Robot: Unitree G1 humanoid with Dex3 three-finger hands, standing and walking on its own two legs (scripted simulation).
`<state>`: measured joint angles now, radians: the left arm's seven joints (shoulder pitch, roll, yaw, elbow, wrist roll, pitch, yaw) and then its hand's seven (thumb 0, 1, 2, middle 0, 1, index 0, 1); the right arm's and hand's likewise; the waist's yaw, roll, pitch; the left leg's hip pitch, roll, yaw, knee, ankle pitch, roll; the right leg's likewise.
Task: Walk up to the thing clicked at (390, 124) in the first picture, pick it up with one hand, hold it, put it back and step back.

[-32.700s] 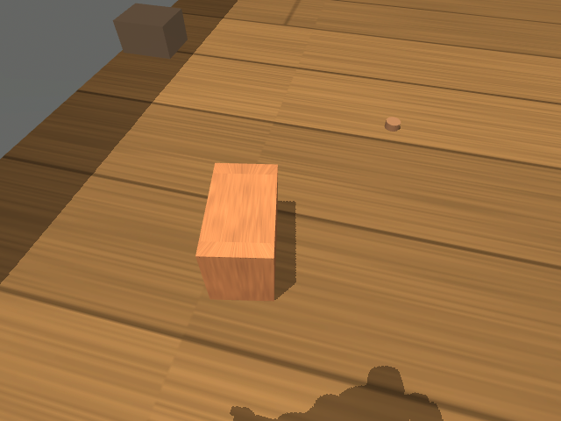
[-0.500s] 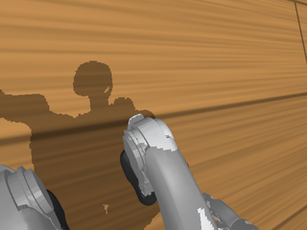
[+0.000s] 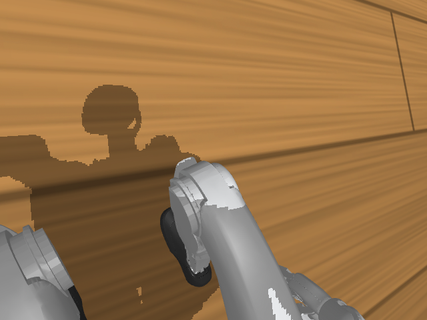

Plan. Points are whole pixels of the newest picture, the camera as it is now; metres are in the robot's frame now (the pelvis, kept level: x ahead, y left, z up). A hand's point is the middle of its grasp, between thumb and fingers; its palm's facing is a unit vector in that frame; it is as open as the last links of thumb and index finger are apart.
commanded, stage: rest palm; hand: left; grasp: from above
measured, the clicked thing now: out of the picture +0.48 +0.30 -0.28
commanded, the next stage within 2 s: close in 0.50 s
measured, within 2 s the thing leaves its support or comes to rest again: neither
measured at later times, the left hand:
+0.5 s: hand out of the picture +0.46 +0.30 -0.26, palm faces -0.46 -0.16 -0.88, open 13.6 cm
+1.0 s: hand out of the picture +0.46 +0.30 -0.26, palm faces -0.44 -0.15 -0.88, open 12.3 cm
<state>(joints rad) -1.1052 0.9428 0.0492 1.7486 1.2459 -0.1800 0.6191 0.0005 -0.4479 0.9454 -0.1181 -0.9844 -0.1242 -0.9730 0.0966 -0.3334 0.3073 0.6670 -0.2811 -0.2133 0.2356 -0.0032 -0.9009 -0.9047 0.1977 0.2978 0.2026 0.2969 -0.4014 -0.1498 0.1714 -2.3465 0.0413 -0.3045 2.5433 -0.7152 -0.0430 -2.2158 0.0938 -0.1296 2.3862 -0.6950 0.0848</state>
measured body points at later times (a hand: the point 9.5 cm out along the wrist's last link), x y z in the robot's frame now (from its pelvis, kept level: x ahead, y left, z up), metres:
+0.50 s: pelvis +0.00 +0.00 +0.00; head +0.29 +0.13 +0.32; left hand +0.48 +0.30 -0.21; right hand +0.03 -0.24 -0.05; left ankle +0.06 +0.14 -0.27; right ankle +0.11 -0.13 -0.27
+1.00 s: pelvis -0.01 +0.00 +0.01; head +0.29 +0.12 +0.32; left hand +0.48 +0.30 -0.21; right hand +0.04 -0.24 -0.05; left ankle +0.06 +0.14 -0.27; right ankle +0.11 -0.13 -0.27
